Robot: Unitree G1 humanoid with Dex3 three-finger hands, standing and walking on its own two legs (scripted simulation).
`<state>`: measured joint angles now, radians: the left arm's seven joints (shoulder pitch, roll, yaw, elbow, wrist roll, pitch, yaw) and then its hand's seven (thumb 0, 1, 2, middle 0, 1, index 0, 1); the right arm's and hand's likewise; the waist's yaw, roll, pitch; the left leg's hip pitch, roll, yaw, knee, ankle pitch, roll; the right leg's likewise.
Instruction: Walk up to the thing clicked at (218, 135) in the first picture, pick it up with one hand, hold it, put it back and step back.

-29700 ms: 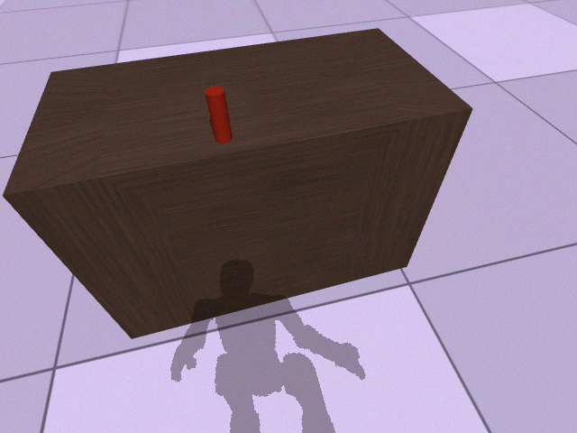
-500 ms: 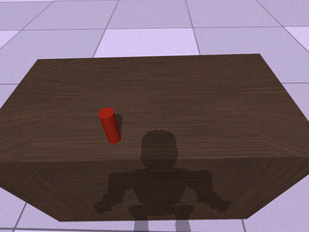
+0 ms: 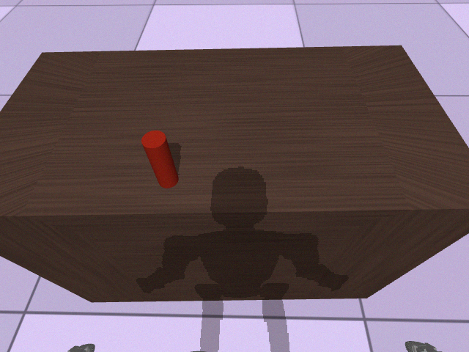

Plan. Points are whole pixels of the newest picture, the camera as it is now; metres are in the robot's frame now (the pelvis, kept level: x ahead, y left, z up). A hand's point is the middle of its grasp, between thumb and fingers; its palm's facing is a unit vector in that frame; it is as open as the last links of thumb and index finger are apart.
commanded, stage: step back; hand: left
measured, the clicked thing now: (161, 161) +0.44 +0.17 +0.04
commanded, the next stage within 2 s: none
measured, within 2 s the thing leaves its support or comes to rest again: neither
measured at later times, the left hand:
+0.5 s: hand out of the picture +0.05 +0.31 -0.17, palm faces -0.03 -0.94 -0.34, open 7.4 cm
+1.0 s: hand out of the picture -0.05 +0.30 -0.13, palm faces -0.07 -0.91 -0.41, open 7.4 cm
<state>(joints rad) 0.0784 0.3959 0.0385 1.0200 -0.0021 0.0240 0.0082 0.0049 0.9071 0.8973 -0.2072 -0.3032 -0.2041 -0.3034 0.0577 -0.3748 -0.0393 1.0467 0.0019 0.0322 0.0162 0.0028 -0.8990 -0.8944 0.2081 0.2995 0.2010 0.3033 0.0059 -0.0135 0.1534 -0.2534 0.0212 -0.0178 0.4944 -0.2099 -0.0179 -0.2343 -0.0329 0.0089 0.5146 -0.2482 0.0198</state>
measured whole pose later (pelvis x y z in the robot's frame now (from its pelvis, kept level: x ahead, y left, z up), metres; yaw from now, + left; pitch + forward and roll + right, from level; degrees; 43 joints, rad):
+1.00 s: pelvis -0.19 +0.05 +0.00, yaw -4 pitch -1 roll +2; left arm 0.13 0.36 0.06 0.77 0.04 0.05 0.01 0.01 0.91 0.90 -0.21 -0.30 -0.21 -0.30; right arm 0.14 -0.40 -0.04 0.86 0.00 0.03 -0.03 0.00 -0.90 -0.89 0.21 0.30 0.20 0.30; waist 0.03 0.00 0.16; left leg -0.39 -0.08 -0.12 1.05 -0.52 -0.02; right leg -0.33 0.02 0.06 0.59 -0.24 -0.03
